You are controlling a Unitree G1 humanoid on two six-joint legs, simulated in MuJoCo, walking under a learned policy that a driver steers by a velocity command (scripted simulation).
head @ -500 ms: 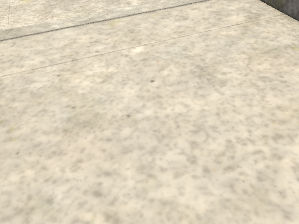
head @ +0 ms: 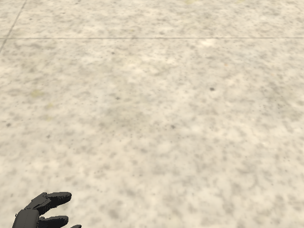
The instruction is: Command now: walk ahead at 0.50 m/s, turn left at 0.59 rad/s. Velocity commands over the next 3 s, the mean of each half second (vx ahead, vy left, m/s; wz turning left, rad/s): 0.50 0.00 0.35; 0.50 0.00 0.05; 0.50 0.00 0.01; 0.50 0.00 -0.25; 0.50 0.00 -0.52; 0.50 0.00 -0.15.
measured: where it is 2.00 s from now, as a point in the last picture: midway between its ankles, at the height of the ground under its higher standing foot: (126, 132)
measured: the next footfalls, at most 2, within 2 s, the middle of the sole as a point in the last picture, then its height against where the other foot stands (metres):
left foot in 0.42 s outside the picture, level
right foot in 0.88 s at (163, 199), level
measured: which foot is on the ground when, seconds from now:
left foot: up 0.00-0.40, down 0.42-0.90, up 0.92-1.00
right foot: down 0.00-0.44, up 0.46-0.86, down 0.88-1.00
